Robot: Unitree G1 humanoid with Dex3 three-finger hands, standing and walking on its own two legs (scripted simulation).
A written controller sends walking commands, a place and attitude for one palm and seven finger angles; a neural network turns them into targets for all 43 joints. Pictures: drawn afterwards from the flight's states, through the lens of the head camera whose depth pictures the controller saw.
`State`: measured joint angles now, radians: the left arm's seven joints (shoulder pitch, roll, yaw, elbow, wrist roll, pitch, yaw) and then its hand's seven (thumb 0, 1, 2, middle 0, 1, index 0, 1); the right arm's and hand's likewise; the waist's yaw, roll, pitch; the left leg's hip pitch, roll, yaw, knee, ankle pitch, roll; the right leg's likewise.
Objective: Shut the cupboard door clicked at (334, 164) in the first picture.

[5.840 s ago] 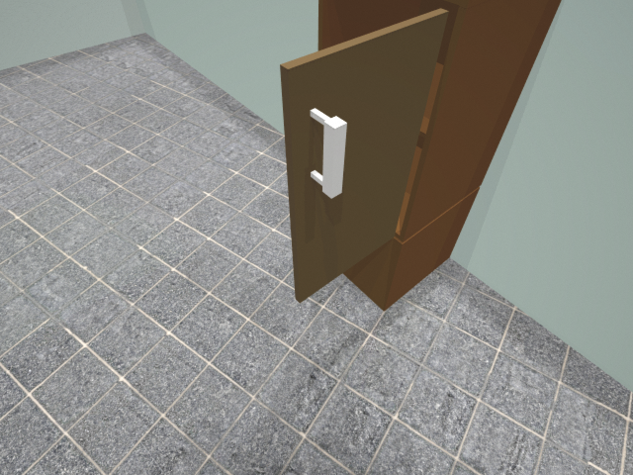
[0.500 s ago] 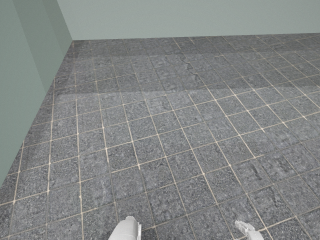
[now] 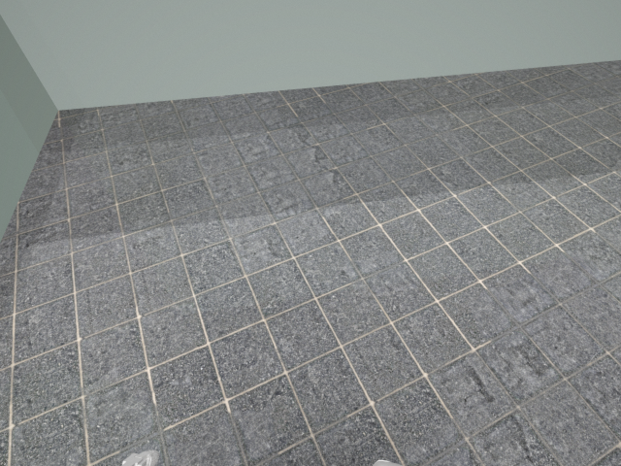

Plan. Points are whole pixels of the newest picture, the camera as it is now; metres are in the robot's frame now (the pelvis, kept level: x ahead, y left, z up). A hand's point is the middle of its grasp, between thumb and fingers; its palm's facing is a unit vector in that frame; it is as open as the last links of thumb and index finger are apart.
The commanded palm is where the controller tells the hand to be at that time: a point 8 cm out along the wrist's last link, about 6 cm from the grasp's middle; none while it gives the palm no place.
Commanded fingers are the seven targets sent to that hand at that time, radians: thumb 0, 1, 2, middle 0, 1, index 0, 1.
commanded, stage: walk to a spot facing it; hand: left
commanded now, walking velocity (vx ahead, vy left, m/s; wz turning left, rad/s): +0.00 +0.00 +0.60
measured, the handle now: out of the picture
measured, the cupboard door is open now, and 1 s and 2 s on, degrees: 90 90 90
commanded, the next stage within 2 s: none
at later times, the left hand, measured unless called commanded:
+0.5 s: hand out of the picture +0.14 +0.22 -0.15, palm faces +0.32 -0.92 -0.24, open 7.4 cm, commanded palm none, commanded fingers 0.00 0.90 0.90 -0.20 -0.30 -0.20 -0.30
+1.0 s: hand out of the picture +0.01 +0.17 -0.17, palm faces +0.63 -0.74 -0.24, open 7.4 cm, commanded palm none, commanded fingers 0.00 0.90 0.90 -0.20 -0.30 -0.20 -0.30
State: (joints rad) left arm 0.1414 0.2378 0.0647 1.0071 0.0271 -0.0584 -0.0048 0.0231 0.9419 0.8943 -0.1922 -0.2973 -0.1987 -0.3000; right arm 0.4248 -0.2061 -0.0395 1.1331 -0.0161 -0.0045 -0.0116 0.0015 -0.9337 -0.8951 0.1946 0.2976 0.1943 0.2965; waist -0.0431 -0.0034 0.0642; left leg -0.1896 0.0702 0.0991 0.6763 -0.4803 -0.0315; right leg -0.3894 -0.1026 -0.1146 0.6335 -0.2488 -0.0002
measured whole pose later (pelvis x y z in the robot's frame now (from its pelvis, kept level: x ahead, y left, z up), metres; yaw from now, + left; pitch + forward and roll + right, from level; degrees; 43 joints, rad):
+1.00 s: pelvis +0.12 -0.02 +0.00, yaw +37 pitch +1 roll +1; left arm 0.24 0.24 0.06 0.95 0.02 0.05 0.01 0.01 0.90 0.89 -0.20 -0.30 -0.20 -0.30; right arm 0.08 -0.22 -0.05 0.89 -0.02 0.03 0.02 0.01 -0.91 -0.90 0.20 0.30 0.20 0.30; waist 0.03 -0.05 0.11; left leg -0.33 0.01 0.07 0.64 -0.31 0.02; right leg -0.41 -0.14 -0.12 1.03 -0.54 0.08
